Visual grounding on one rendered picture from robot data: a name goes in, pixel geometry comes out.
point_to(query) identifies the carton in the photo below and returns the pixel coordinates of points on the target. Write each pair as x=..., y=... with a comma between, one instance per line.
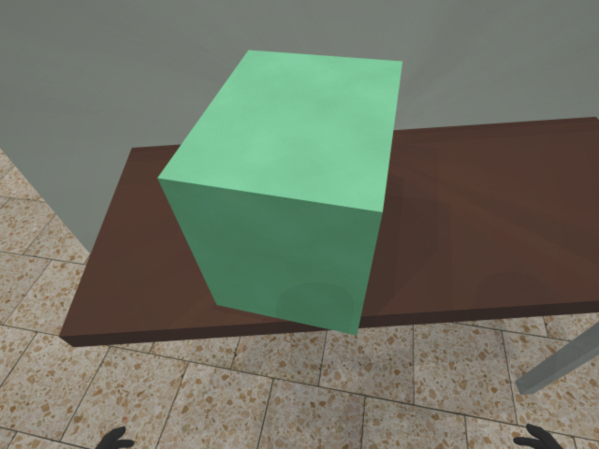
x=279, y=188

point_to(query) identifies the left robot hand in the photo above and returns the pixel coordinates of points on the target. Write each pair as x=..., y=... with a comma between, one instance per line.
x=109, y=440

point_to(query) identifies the right robot hand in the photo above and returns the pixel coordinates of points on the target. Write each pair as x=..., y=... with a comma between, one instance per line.
x=547, y=441

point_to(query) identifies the table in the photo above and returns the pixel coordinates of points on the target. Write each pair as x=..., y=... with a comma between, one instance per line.
x=480, y=222

